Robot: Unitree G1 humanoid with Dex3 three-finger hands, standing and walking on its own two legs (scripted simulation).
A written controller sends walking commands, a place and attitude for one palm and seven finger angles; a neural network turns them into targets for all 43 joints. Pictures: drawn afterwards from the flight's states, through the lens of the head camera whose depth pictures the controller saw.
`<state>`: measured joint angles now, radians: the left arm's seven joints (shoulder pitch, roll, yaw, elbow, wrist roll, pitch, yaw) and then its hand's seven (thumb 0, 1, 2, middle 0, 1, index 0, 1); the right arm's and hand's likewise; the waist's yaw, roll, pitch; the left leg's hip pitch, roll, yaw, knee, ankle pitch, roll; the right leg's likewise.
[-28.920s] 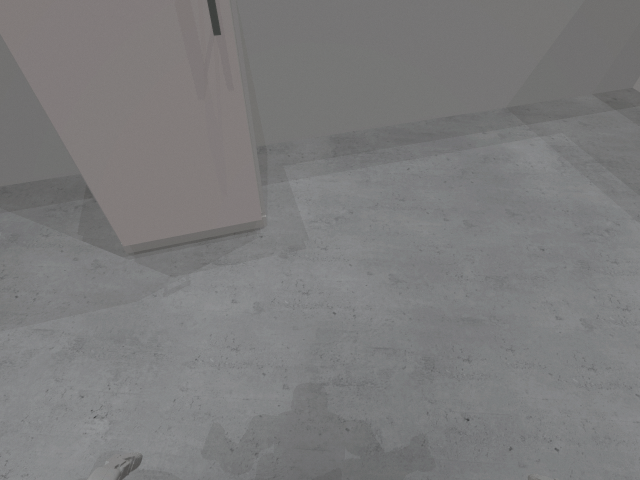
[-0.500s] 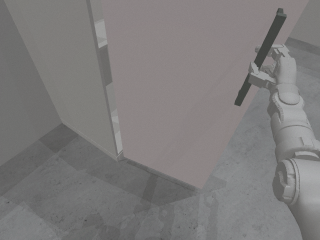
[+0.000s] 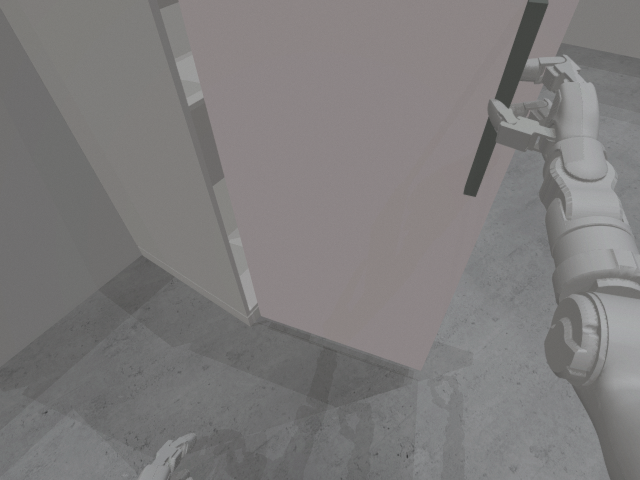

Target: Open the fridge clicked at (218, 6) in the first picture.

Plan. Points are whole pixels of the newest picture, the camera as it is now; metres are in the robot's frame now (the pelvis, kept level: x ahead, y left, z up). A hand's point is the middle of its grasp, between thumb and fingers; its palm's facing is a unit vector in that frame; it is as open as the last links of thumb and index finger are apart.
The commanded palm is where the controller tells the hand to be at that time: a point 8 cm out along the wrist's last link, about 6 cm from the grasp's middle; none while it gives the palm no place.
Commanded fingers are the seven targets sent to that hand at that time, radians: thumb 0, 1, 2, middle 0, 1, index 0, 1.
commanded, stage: loosen the grip on the handle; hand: right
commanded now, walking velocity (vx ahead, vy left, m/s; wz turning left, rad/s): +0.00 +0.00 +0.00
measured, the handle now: (498, 106) +0.55 -0.16 +0.21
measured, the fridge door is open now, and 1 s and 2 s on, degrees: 77 76 76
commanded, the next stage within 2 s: slip the hand off the handle in 0.46 s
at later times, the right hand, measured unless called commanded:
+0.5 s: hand (503, 136) +0.50 -0.16 +0.20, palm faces +0.14 +0.98 -0.17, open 14.4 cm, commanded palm +0.46 -0.22 +0.21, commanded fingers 0.00 0.55 -0.20 0.25 1.15 0.25 1.15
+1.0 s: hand (555, 147) +0.49 -0.22 +0.20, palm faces +0.14 +0.98 -0.16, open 14.7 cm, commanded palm +0.45 -0.27 +0.20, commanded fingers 0.00 0.55 -0.20 0.25 1.15 0.25 1.15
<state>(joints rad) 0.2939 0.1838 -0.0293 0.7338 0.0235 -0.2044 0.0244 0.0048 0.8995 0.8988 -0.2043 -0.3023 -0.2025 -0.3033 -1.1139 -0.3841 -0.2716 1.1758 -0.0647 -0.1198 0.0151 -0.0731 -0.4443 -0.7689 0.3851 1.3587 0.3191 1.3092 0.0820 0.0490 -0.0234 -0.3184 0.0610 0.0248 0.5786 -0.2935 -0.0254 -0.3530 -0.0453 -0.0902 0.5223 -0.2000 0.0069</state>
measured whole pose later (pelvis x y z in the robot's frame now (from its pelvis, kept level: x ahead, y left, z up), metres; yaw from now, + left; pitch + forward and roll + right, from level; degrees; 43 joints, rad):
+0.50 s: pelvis +0.01 +0.00 +0.00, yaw +1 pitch +4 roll +1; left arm 0.42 0.25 0.03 0.77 0.02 -0.15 0.00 0.01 0.90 0.90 -0.20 -0.30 -0.20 -0.30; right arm -0.90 -0.42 -0.29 0.92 -0.05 -0.16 -0.02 -0.01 0.53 -0.21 0.33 1.21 0.28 1.19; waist 0.14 0.00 0.00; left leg -0.31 0.02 0.03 0.50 -0.25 -0.01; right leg -0.38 -0.09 -0.08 0.52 -0.21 0.02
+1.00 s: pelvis +0.01 +0.00 +0.00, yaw -1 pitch +5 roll +1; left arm 0.36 0.27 0.02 0.74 -0.01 -0.10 0.03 0.00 0.90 0.90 -0.20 -0.30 -0.20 -0.30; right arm -0.90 -0.51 -0.30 0.96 0.01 -0.21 0.13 -0.02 0.55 -0.20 0.25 1.15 0.25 1.15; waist 0.10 0.02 -0.01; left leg -0.33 0.02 0.06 0.52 -0.28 -0.02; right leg -0.42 -0.08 -0.05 0.56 -0.23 0.02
